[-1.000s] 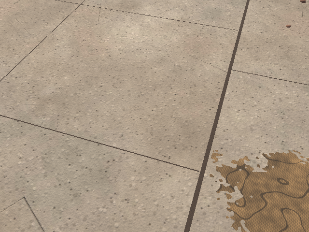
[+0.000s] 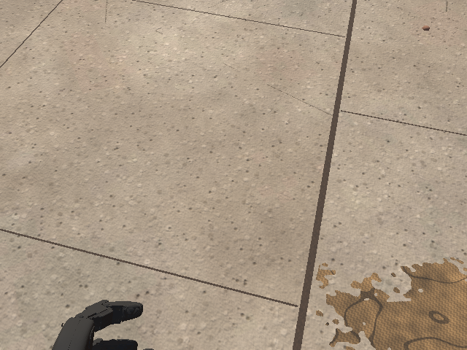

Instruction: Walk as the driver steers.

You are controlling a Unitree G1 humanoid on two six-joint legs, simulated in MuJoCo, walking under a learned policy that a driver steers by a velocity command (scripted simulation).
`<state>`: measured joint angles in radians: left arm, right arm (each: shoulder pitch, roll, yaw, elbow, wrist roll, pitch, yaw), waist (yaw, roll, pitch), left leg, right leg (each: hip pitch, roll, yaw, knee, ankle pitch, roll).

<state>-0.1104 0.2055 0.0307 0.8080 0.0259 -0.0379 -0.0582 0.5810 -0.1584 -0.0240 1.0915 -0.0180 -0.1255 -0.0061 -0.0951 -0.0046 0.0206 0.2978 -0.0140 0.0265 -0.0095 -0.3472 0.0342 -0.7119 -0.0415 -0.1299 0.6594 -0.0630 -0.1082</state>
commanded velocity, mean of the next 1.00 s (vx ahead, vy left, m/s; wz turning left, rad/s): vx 0.98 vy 0.00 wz -0.61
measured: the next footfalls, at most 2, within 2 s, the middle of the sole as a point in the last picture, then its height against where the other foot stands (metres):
right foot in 0.06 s outside the picture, level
left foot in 0.52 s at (200, 260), level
